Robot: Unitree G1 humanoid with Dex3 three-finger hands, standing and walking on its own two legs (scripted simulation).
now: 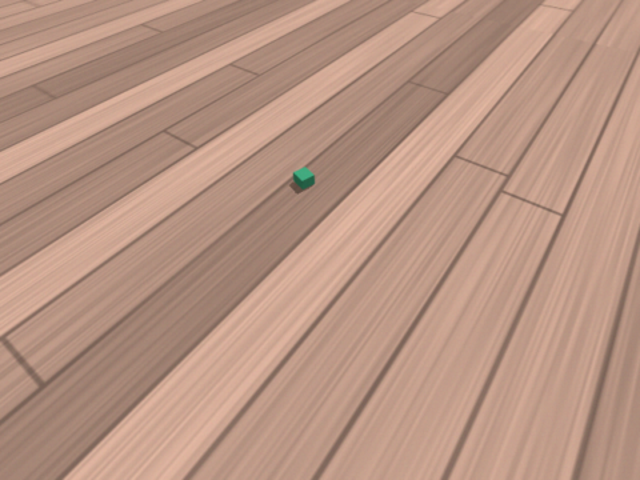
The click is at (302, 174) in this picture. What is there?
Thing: small box
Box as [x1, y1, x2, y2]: [293, 167, 314, 189]
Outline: 305,167 293,172 294,181 302,189 314,183 314,175
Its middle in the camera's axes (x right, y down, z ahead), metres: -0.08 -0.29 +1.88
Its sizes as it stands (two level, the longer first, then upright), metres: 0.079 0.072 0.056
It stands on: the floor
